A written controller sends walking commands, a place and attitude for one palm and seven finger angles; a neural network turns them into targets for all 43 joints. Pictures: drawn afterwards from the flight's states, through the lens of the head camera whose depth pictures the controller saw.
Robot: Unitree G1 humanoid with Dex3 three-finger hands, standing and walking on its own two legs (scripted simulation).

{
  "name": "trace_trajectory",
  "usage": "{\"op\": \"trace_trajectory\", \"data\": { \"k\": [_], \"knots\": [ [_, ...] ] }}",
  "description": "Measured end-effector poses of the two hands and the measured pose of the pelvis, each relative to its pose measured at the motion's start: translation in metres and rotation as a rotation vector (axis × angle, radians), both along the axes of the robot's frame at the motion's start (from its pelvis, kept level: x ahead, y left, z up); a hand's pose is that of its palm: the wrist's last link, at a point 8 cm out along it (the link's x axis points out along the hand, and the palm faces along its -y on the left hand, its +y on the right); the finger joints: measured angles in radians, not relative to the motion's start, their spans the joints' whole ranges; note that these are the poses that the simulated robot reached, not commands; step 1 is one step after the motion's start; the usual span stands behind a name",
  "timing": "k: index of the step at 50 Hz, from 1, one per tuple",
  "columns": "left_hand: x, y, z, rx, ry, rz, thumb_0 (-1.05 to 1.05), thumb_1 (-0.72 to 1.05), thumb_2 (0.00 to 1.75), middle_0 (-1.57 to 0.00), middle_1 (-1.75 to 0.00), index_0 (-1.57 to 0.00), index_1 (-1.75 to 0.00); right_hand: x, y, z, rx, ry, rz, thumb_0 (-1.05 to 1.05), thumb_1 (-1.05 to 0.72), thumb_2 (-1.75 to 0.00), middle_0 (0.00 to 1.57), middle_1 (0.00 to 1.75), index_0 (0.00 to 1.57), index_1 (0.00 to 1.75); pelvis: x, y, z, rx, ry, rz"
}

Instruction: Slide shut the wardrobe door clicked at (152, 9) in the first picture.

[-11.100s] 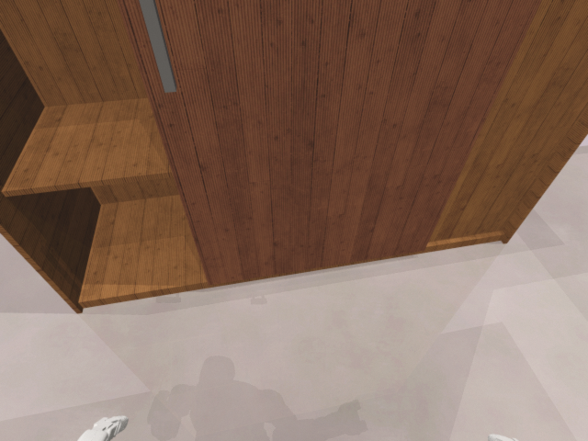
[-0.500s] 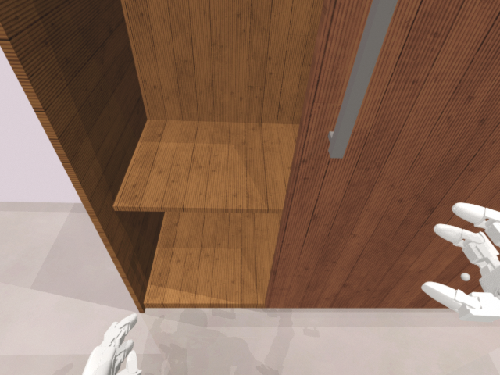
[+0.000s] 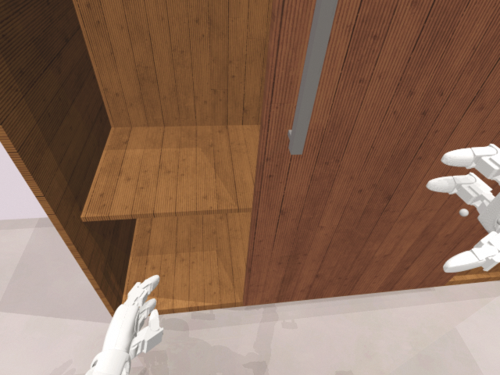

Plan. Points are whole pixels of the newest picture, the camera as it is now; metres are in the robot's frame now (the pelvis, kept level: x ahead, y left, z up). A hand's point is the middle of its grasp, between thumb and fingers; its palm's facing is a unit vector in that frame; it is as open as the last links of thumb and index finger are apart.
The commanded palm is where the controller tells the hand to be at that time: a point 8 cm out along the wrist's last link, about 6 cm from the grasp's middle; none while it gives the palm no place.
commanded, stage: raise the hand with hooked fingers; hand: right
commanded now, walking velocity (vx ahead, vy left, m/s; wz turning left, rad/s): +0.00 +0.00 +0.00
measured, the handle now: (309, 63) +0.53 -0.09 +0.28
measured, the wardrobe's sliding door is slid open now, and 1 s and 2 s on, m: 0.48 0.48 0.48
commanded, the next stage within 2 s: move the hooked fingers beside the handle in 0.66 s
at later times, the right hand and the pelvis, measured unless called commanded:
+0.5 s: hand (469, 183) +0.27 -0.24 +0.26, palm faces -0.04 +0.98 -0.21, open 13.9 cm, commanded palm +0.25 -0.29 +0.26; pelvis +0.00 +0.02 +0.00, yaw +1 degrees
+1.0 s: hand (481, 159) +0.30 -0.27 +0.26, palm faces +0.06 +0.99 -0.15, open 13.9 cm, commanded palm +0.27 -0.28 +0.25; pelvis +0.02 +0.02 +0.00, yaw +0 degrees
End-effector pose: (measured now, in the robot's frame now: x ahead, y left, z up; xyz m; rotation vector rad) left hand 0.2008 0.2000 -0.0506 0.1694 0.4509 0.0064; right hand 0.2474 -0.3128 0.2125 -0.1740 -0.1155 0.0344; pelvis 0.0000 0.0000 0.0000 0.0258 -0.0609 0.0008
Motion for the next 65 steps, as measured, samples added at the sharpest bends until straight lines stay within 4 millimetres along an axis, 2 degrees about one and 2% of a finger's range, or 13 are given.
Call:
{"op": "trace_trajectory", "data": {
  "k": [11, 15, 20, 24, 29, 33, 38, 42, 46, 50, 56, 60, 65],
  "knots": [
    [-0.017, 0.018, -0.01, 0.003, 0.056, 0.013, 0.02, 0.9, 0.9, -0.2, -0.3, -0.2, -0.3, -0.006, -0.02, 0.077, -0.059, -0.169, -0.07, -0.01, 0.5, -0.3, 0.31, 1.2, 0.31, 1.2, -0.001, 0.01, 0.002, -0.005, -0.018, -0.006],
    [-0.022, 0.034, -0.015, 0.004, 0.076, 0.039, 0.02, 0.9, 0.9, -0.2, -0.3, -0.2, -0.3, 0.006, -0.018, 0.056, -0.035, -0.043, -0.066, -0.01, 0.5, -0.3, 0.3, 1.2, 0.31, 1.2, -0.004, 0.013, 0.001, -0.005, -0.007, -0.005],
    [-0.026, 0.051, -0.013, 0.025, 0.074, 0.074, 0.02, 0.91, 0.9, -0.2, -0.3, -0.2, -0.3, 0.011, 0.012, 0.021, 0.001, 0.039, 0.043, -0.01, 0.5, -0.3, 0.3, 1.2, 0.3, 1.2, -0.003, 0.016, 0.0, -0.006, -0.008, 0.008],
    [-0.024, 0.056, -0.005, 0.043, 0.036, 0.085, 0.02, 0.91, 0.9, -0.2, -0.3, -0.2, -0.3, 0.004, 0.024, 0.041, -0.025, -0.109, 0.062, -0.01, 0.5, -0.3, 0.31, 1.2, 0.31, 1.2, 0.004, 0.02, 0.001, -0.009, -0.022, 0.016],
    [-0.015, 0.056, -0.002, 0.026, 0.01, 0.077, 0.02, 0.91, 0.9, -0.2, -0.3, -0.2, -0.3, 0.002, 0.002, 0.071, -0.016, -0.203, -0.041, -0.01, 0.5, -0.3, 0.31, 1.2, 0.31, 1.2, 0.007, 0.025, 0.0, -0.008, -0.025, 0.012],
    [-0.01, 0.055, -0.008, 0.007, 0.029, 0.061, 0.02, 0.91, 0.9, -0.2, -0.3, -0.2, -0.3, 0.012, -0.006, 0.057, -0.015, -0.08, -0.076, -0.01, 0.5, -0.3, 0.31, 1.2, 0.31, 1.2, 0.006, 0.025, 0.0, -0.008, -0.007, 0.002],
    [-0.005, 0.051, -0.012, -0.001, 0.045, 0.052, 0.02, 0.91, 0.9, -0.2, -0.3, -0.2, -0.3, 0.02, 0.02, 0.028, -0.017, 0.023, 0.032, -0.01, 0.5, -0.3, 0.3, 1.2, 0.3, 1.2, 0.008, 0.023, 0.0, -0.011, 0.003, 0.007],
    [0.0, 0.046, -0.006, 0.0, 0.023, 0.05, 0.02, 0.91, 0.9, -0.2, -0.3, -0.2, -0.3, 0.015, 0.03, 0.046, -0.03, -0.106, 0.079, -0.01, 0.5, -0.3, 0.31, 1.2, 0.31, 1.2, 0.016, 0.023, 0.001, -0.015, -0.002, 0.012],
    [0.005, 0.043, -0.004, -0.006, 0.012, 0.045, 0.02, 0.91, 0.9, -0.2, -0.3, -0.2, -0.3, 0.017, 0.005, 0.066, 0.01, -0.186, -0.007, -0.01, 0.5, -0.3, 0.31, 1.2, 0.32, 1.2, 0.019, 0.025, 0.0, -0.014, -0.004, 0.008],
    [0.006, 0.043, -0.009, -0.008, 0.035, 0.037, 0.02, 0.91, 0.9, -0.2, -0.3, -0.2, -0.3, 0.032, -0.007, 0.055, 0.022, -0.074, -0.069, -0.01, 0.5, -0.3, 0.31, 1.2, 0.31, 1.2, 0.017, 0.022, 0.0, -0.012, 0.004, -0.003],
    [0.006, 0.04, -0.014, 0.005, 0.069, 0.036, 0.02, 0.91, 0.9, -0.2, -0.3, -0.2, -0.3, 0.055, 0.039, 0.022, 0.017, 0.021, 0.097, -0.01, 0.5, -0.3, 0.3, 1.2, 0.3, 1.2, 0.015, 0.017, 0.001, -0.014, 0.018, -0.004],
    [0.004, 0.037, -0.011, 0.004, 0.059, 0.051, 0.02, 0.91, 0.9, -0.2, -0.3, -0.2, -0.3, 0.066, 0.05, 0.04, 0.033, -0.105, 0.108, -0.01, 0.5, -0.3, 0.31, 1.2, 0.31, 1.2, 0.019, 0.017, 0.001, -0.018, 0.014, 0.009],
    [0.0, 0.038, -0.012, -0.017, 0.072, 0.077, 0.02, 0.91, 0.9, -0.2, -0.3, -0.2, -0.3, 0.078, 0.028, 0.063, 0.067, -0.133, -0.001, -0.01, 0.5, -0.3, 0.31, 1.2, 0.31, 1.2, 0.024, 0.018, 0.002, -0.022, 0.016, 0.022]
  ]
}}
